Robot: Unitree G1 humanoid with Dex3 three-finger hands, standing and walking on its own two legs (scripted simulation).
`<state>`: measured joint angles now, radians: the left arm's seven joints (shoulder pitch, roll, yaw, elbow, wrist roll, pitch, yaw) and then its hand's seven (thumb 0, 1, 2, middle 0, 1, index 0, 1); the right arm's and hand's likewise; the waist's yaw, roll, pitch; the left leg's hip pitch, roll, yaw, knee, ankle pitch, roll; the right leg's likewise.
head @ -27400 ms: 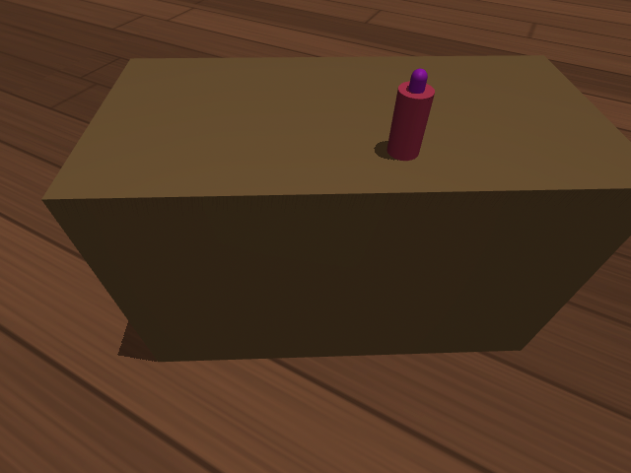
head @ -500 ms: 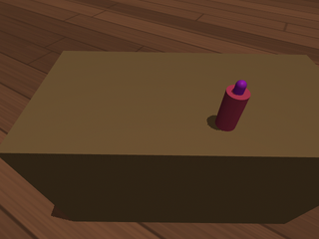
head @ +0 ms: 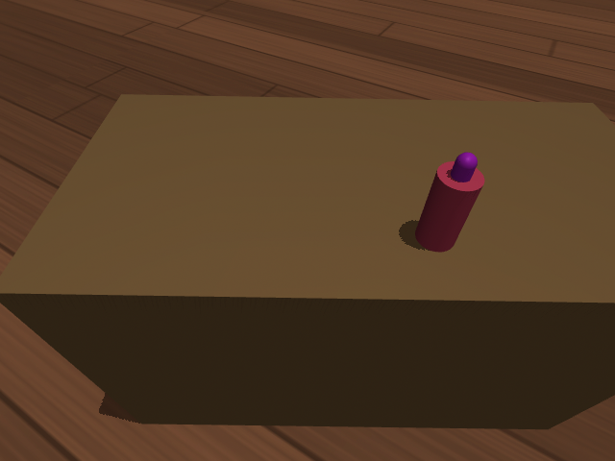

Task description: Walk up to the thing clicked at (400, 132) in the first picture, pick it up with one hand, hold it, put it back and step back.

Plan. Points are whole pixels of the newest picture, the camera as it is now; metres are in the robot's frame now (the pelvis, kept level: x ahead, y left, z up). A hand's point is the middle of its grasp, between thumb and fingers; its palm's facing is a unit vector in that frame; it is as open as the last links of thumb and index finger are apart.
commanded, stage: stand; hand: right
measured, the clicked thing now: (450, 200) +0.48 -0.23 +0.06
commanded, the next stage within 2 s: none
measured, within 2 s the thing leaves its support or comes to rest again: neither
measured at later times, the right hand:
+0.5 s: hand out of the picture +0.08 -0.25 -0.16, palm faces -0.02 +0.94 -0.35, open 7.4 cm
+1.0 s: hand out of the picture +0.08 -0.25 -0.16, palm faces -0.02 +0.94 -0.35, open 7.4 cm
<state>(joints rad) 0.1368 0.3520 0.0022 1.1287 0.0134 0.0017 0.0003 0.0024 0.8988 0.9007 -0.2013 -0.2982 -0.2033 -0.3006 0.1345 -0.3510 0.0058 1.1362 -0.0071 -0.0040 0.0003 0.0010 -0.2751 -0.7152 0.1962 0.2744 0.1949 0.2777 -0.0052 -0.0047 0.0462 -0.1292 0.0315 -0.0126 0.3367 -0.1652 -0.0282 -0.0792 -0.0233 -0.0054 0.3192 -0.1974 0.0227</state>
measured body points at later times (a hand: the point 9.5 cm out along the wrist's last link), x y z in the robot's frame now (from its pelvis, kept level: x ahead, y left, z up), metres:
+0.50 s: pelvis +0.01 +0.00 +0.00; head +0.01 +0.01 +0.45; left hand +0.07 +0.30 -0.14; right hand +0.08 -0.30 -0.13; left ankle +0.01 +0.14 -0.75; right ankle -0.01 -0.13 -0.75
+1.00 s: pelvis +0.01 +0.00 +0.00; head +0.03 +0.01 +0.45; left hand +0.08 +0.30 -0.14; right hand +0.08 -0.30 -0.13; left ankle +0.01 +0.14 -0.75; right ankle -0.01 -0.13 -0.75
